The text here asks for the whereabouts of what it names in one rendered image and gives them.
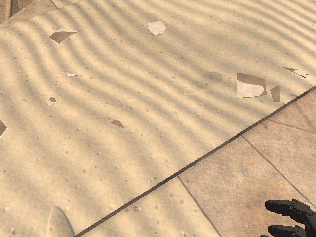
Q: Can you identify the robot right hand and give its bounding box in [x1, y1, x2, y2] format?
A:
[260, 199, 316, 237]

